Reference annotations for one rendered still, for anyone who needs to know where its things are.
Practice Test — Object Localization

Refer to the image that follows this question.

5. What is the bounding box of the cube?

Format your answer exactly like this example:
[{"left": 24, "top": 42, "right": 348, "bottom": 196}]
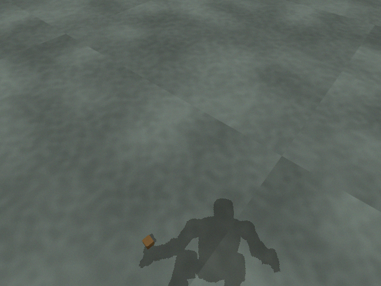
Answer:
[{"left": 142, "top": 235, "right": 155, "bottom": 249}]

